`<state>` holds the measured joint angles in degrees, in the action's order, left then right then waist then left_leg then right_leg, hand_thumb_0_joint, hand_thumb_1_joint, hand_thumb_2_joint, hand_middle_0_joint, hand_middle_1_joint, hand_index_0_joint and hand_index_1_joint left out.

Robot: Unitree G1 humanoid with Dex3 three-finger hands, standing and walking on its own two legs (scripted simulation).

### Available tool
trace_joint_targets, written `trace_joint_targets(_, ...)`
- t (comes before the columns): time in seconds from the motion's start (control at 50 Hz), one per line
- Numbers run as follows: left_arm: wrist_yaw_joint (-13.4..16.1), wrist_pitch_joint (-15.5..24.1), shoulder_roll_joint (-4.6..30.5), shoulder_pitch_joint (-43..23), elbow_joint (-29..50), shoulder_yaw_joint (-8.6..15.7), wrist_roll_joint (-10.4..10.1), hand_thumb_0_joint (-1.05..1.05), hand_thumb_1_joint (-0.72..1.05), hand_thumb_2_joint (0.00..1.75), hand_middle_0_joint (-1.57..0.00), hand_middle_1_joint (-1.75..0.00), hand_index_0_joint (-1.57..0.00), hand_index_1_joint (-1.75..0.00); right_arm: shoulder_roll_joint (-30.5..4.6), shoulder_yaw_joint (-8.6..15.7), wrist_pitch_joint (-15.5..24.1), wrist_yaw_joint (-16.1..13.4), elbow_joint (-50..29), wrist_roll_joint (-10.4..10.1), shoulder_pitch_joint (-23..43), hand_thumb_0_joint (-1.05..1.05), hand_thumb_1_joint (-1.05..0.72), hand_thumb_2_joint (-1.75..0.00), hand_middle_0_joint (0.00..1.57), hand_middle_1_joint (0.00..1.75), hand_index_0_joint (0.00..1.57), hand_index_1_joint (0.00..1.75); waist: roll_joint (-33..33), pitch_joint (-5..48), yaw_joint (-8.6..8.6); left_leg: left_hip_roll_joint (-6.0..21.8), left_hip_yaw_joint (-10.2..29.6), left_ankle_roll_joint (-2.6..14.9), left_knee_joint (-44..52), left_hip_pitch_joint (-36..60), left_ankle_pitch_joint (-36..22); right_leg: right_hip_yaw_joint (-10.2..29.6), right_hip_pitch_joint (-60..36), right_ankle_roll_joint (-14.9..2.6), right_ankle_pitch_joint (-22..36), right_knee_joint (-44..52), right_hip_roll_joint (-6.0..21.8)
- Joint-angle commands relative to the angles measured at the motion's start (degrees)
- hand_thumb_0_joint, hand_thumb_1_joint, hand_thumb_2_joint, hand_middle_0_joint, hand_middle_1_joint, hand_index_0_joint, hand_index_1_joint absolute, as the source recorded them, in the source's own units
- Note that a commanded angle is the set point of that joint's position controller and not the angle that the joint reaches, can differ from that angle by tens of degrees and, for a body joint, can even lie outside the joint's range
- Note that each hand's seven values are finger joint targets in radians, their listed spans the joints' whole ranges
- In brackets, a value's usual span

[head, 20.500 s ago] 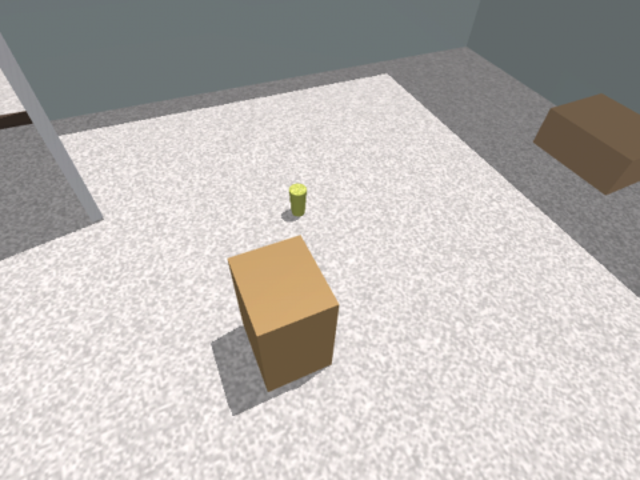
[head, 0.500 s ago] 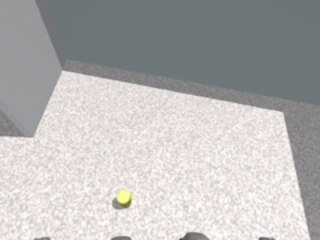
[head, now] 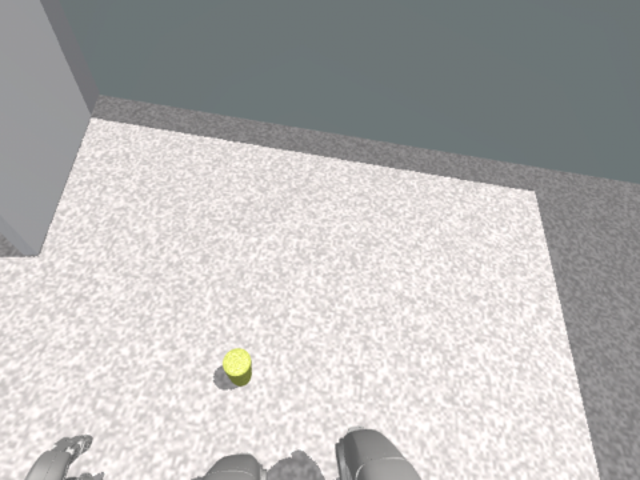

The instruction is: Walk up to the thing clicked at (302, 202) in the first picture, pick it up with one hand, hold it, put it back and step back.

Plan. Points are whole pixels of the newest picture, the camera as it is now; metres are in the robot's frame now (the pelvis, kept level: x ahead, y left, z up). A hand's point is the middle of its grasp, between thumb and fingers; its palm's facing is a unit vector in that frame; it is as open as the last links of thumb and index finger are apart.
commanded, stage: walk up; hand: left
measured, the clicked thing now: (239, 369) +0.43 +0.18 -0.68
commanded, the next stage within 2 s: stand in 1.74 s
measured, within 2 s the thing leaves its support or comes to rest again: neither
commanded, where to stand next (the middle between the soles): +0.10 -0.02 m, yaw +0 degrees
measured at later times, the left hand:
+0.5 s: hand out of the picture +0.10 +0.24 -0.10, palm faces -0.01 -0.87 -0.49, open 7.4 cm
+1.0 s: hand out of the picture +0.09 +0.24 -0.15, palm faces -0.05 -0.90 -0.43, open 7.4 cm
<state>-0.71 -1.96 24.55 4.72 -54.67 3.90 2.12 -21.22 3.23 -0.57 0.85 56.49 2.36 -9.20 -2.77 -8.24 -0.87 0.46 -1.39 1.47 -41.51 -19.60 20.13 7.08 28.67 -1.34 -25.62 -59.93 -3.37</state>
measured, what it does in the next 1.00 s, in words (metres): steps on the spot: right foot, then left foot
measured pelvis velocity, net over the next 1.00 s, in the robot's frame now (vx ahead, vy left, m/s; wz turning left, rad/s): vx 0.02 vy -0.04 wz -0.04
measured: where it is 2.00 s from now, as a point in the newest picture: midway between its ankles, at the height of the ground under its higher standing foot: outside the picture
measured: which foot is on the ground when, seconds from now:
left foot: down 0.00-0.20, up 0.22-0.60, down 0.62-0.98, up 1.00-1.00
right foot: up 0.00-0.18, down 0.20-0.62, up 0.64-0.94, down 0.96-1.00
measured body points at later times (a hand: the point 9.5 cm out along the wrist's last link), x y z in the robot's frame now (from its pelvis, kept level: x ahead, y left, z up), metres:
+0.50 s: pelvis +0.07 -0.05 +0.02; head +0.09 -0.08 +0.46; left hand +0.10 +0.29 -0.07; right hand +0.13 -0.37 -0.12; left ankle +0.17 +0.11 -0.66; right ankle +0.02 -0.16 -0.71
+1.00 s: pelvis +0.02 -0.04 -0.01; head +0.08 -0.05 +0.43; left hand +0.10 +0.29 -0.12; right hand +0.17 -0.34 -0.13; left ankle +0.15 +0.09 -0.71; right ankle +0.00 -0.13 -0.72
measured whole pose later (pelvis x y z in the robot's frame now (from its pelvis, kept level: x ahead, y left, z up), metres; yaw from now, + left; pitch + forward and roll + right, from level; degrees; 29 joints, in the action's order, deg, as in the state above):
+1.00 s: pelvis +0.02 -0.04 -0.01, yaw -2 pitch -2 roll +0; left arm -0.5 -2.0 21.4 12.0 -48.6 4.6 2.7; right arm -22.9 2.4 -2.7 -0.9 44.4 0.9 -3.6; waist 2.6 -10.2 1.5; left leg 0.7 1.8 -0.1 -45.7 -32.0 18.3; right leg -1.6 18.0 -3.2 -27.6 -46.9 -2.2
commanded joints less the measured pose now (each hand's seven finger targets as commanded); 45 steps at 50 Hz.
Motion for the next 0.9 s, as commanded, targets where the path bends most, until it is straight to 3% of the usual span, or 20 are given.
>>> trace_joint_targets(0.0, -2.36, 1.68, 13.55, 1.43, 5.61, 3.96, 1.1, 0.0, 0.9, 0.9, -0.2, -0.3, -0.2, -0.3, -20.58, 6.35, 4.2, -0.9, -5.8, 0.39, -6.62, 0.0, -0.9, -0.9, 0.2, 0.3, 0.2, 0.3, 9.36, 7.33, -2.93, 17.55, 28.46, 11.54, 25.66, 17.82, 25.88, -1.02, 10.13, 1.02, -6.35, 4.41, 3.08)
trace_joint_targets(0.06, -2.53, 3.01, 12.24, -0.36, 7.32, 3.66, 0.72, 0.0, 0.9, 0.9, -0.2, -0.3, -0.2, -0.3, -20.61, 6.18, 4.35, -0.33, -6.71, 0.3, -8.63, 0.0, -0.9, -0.9, 0.2, 0.3, 0.2, 0.3, 11.07, 2.17, -3.82, 18.01, 24.93, 12.66, 26.16, 16.7, 18.09, -3.32, 8.42, 0.57, -7.41, 12.67, 4.92)
trace_joint_targets(0.1, -2.6, 3.98, 11.03, 3.61, 6.66, 3.56, 0.15, 0.0, 0.9, 0.9, -0.2, -0.3, -0.2, -0.3, -20.02, 5.67, 4.06, 0.28, -8.12, 0.2, -7.78, 0.0, -0.9, -0.9, 0.2, 0.3, 0.2, 0.3, 14.3, 2.72, -2.43, 16.12, 19.66, 12.14, 25.6, 11.97, 12.68, -6.39, -0.59, 0.03, -7.02, 19.41, 4.59)
trace_joint_targets(0.16, -1.29, 5.35, 11.02, 22.42, 1.01, 4.61, -0.75, 0.0, 0.9, 0.9, -0.2, -0.3, -0.2, -0.3, -15.73, 4.17, 2.41, 1.08, -10.84, 0.05, -2.17, 0.0, -0.9, -0.9, 0.2, 0.3, 0.2, 0.3, 8.48, 8.74, 7.13, 7.07, 5.31, 6.15, 7.33, -3.46, 6.65, -11.24, -31.11, -0.35, 7.56, 38.76, 1.76)
trace_joint_targets(0.18, -0.43, 5.8, 15.46, 27.82, 0.6, 5.92, -0.07, 0.0, 0.9, 0.9, -0.2, -0.3, -0.2, -0.3, -10.4, 2.51, 2.02, 1.13, -12.53, -0.44, -2.55, 0.0, -0.9, -0.9, 0.2, 0.3, 0.2, 0.3, -5.66, 9.64, 9.07, 0.76, 0.05, 2.9, -9.51, -16.68, 12.06, 3.93, -40.87, -1.92, -0.38, 43.01, 9.19)
trace_joint_targets(0.2, 0.28, 6.39, 20.4, 24.37, 3.4, 6.32, 0.25, 0.0, 0.9, 0.9, -0.2, -0.3, -0.2, -0.3, -9.88, 2.37, 1.88, 0.9, -15.05, -0.88, -0.38, 0.0, -0.9, -0.9, 0.2, 0.3, 0.2, 0.3, -8.81, 5.85, 7.97, -4.21, 4.77, 0.23, -18.85, -29.04, 13.42, 30.67, -35.54, -7.84, -14.54, 50.06, 24.82)
trace_joint_targets(0.22, 0.48, 6.38, 21.13, 18.47, 5.84, 5.88, -0.22, 0.0, 0.9, 0.9, -0.2, -0.3, -0.2, -0.3, -14.46, 3.46, 2.03, 0.31, -14.29, -1.03, 0.65, 0.0, -0.9, -0.9, 0.2, 0.3, 0.2, 0.3, -0.4, 0.21, 6.24, 0.53, 13.83, 0.19, -19.94, -26.7, 9.5, 33.44, -26.42, -13.04, -19.55, 51.61, 29.58)
trace_joint_targets(0.28, 1.44, 7.8, 16.59, 14.09, 7.05, 4.55, -1.76, 0.0, 0.9, 0.9, -0.2, -0.3, -0.2, -0.3, -15.31, 4.07, 2.04, 1.22, -9.96, -1.69, -8.92, 0.0, -0.9, -0.9, 0.2, 0.3, 0.2, 0.3, 2.29, -0.77, 1.14, 1.08, 14.19, -0.72, -17.92, -20.77, -0.2, 12.91, -25.56, -6.56, 4.49, 46.87, 20.52)
trace_joint_targets(0.38, 4.0, 8.49, 14.53, 14.25, 7.52, 3.67, -1.53, 0.0, 0.9, 0.9, -0.2, -0.3, -0.2, -0.3, -11.93, 3.73, -0.92, 2.33, -10.91, -0.43, -11.09, 0.0, -0.9, -0.9, 0.2, 0.3, 0.2, 0.3, -2.4, 0.0, -0.36, -1.36, 11.39, -2.3, -16.68, -10.65, -5.79, -3.27, -18.13, -5.85, 51.92, 38.54, 18.66)
trace_joint_targets(0.42, 4.54, 7.57, 13.95, 11.18, 8.98, 3.31, -1.72, 0.0, 0.9, 0.9, -0.2, -0.3, -0.2, -0.3, -11.24, 3.42, -1.59, 1.92, -11.77, -0.84, -9.1, 0.0, -0.9, -0.9, 0.2, 0.3, 0.2, 0.3, -5.25, -0.81, -0.5, -1.75, 9.23, -1.88, -13.71, -8.12, -5.65, -5.54, -15.42, -6.83, 57.31, 36.7, 18.27)
trace_joint_targets(0.54, 5.03, 4.16, 13.5, 9.46, 9.92, 2.33, -2.87, 0.0, 0.9, 0.9, -0.2, -0.3, -0.2, -0.3, -11.93, 3.28, -2.06, 0.94, -13.21, -1.31, -4.17, 0.0, -0.9, -0.9, 0.2, 0.3, 0.2, 0.3, -8.87, 4.08, 0.98, -0.92, 0.65, 1.09, 4.39, -0.09, -7.31, -5.77, -18.44, -6.11, 54.3, 23.07, 16.7)
trace_joint_targets(0.56, 5.15, 3.87, 13.62, 9.49, 9.55, 2.08, -3.46, 0.0, 0.9, 0.9, -0.2, -0.3, -0.2, -0.3, -12.78, 3.65, -1.73, 0.98, -12.96, -1.01, -5.42, 0.0, -0.9, -0.9, 0.2, 0.3, 0.2, 0.3, -6.89, 6.64, -0.45, -1.15, -0.09, 2.24, 10.14, 4.89, -13.22, -6.37, -17.98, -4.78, 52.3, 17.74, 15.79)
trace_joint_targets(0.58, 5.29, 3.73, 12.79, 11.52, 9.26, 1.66, -4.08, 0.0, 0.9, 0.9, -0.2, -0.3, -0.2, -0.3, -14.96, 4.31, -1.29, 0.81, -13.15, -0.6, -6.41, 0.0, -0.9, -0.9, 0.2, 0.3, 0.2, 0.3, 0.45, 10.5, -1.54, -0.07, 2.0, 4.33, 13.61, 11.15, -34.3, -7.53, -17.11, -2.27, 45.98, 7.98, 11.98)
trace_joint_targets(0.6, 5.49, 3.72, 10.0, 13.47, 9.99, 1.13, -5.05, 0.0, 0.9, 0.9, -0.2, -0.3, -0.2, -0.3, -18.25, 5.34, -0.82, 0.59, -14.36, 0.14, -7.45, 0.0, -0.9, -0.9, 0.2, 0.3, 0.2, 0.3, 11.29, 15.91, -2.58, 9.57, 13.1, 9.33, 10.78, 19.69, -59.64, -7.6, -10.21, 0.53, 26.96, -6.13, 5.11)
trace_joint_targets(0.62, 6.25, 3.02, 9.04, 15.02, 9.3, 1.34, -5.83, 0.0, 0.9, 0.9, -0.2, -0.3, -0.2, -0.3, -20.17, 5.82, -1.05, 0.52, -15.1, -1.34, -6.79, 0.0, -0.9, -0.9, 0.2, 0.3, 0.2, 0.3, 19.23, 20.52, -2.17, 18.14, 25.29, 17.7, 10.1, 24.19, -76.65, -6.91, -3.53, 0.76, -12.86, -14.38, -2.71)
trace_joint_targets(0.64, 6.91, 2.33, 9.67, 12.97, 8.38, 1.2, -5.07, 0.0, 0.9, 0.9, -0.2, -0.3, -0.2, -0.3, -18.14, 5.89, -1.39, 0.2, -14.99, -2.18, -6.51, 0.0, -0.9, -0.9, 0.2, 0.3, 0.2, 0.3, 13.93, 20.57, -2.55, 18.53, 23.69, 18.26, 11.5, 18.35, -67.79, -1.38, -5.13, 0.07, -13.69, -19.26, -0.46)
trace_joint_targets(0.66, 6.7, 1.75, 11.56, 11.93, 8.26, 1.67, -5.16, 0.0, 0.9, 0.9, -0.2, -0.3, -0.2, -0.3, -15.8, 5.24, -1.79, -0.32, -16.68, -2.39, -3.0, 0.0, -0.9, -0.9, 0.2, 0.3, 0.2, 0.3, 8.6, 18.44, -1.75, 15.63, 17.71, 15.6, 11.27, 14.45, -58.63, 0.09, -5.08, -0.11, -12.65, -20.18, -0.1)
trace_joint_targets(0.72, 5.98, 1.48, 10.65, 13.8, 6.95, 1.51, -4.54, 0.0, 0.9, 0.9, -0.2, -0.3, -0.2, -0.3, -13.96, 4.21, -2.67, -1.36, -18.02, -1.82, 3.67, 0.0, -0.9, -0.9, 0.2, 0.3, 0.2, 0.3, 9.93, 12.36, 1.14, 13.27, 13.11, 13.05, 12.19, 4.29, -37.25, -2.67, -5.47, 0.15, -5.85, -13.25, 2.64)
trace_joint_targets(0.82, 3.37, 0.27, 8.4, 11.64, 8.36, 2.59, -1.57, 0.0, 0.9, 0.9, -0.2, -0.3, -0.2, -0.3, -15.99, 4.26, -1.52, -2.02, -17.19, -1.62, 2.33, 0.0, -0.9, -0.9, 0.2, 0.3, 0.2, 0.3, 9.27, 12.78, 0.3, 17.16, 20.53, 14.04, 14.42, 2.41, -24.96, -5.47, -8.2, 1.05, -4.49, 0.71, 3.01)
trace_joint_targets(0.88, 1.49, -0.62, 8.83, 15.33, 8.11, 4.1, -0.51, 0.0, 0.9, 0.9, -0.2, -0.3, -0.2, -0.3, -17.56, 4.56, -0.87, -2.63, -17.57, -1.33, 4.3, 0.0, -0.9, -0.9, 0.2, 0.3, 0.2, 0.3, 10.03, 14.77, 2.03, 16.05, 21.13, 9.86, 16.1, -1.83, -11.04, -5.91, -14.78, -1.29, -1.94, 12.96, 3.68)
